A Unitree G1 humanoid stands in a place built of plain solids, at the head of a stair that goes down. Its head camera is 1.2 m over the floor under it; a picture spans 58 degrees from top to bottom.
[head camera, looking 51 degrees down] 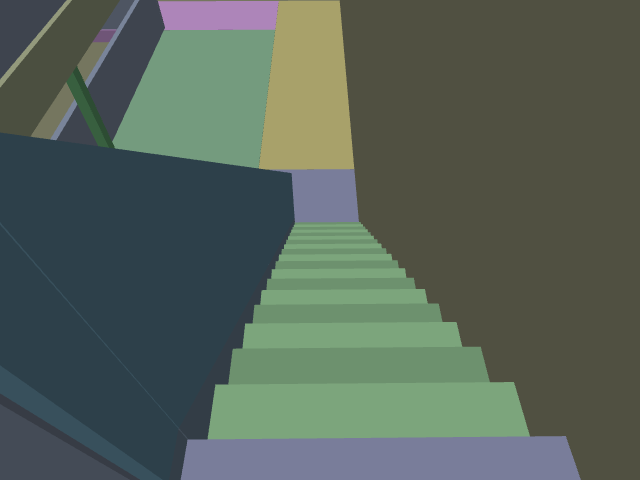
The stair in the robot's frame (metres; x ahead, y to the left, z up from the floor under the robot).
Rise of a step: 0.20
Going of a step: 0.22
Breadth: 0.99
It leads straight ahead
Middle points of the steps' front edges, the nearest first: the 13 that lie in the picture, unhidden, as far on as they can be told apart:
0.31 -0.15 0.00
0.53 -0.15 -0.20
0.75 -0.15 -0.40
0.97 -0.14 -0.61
1.19 -0.14 -0.81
1.41 -0.14 -1.01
1.63 -0.14 -1.22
1.85 -0.14 -1.42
2.07 -0.13 -1.62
2.29 -0.13 -1.83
2.51 -0.13 -2.03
2.73 -0.13 -2.23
2.95 -0.13 -2.43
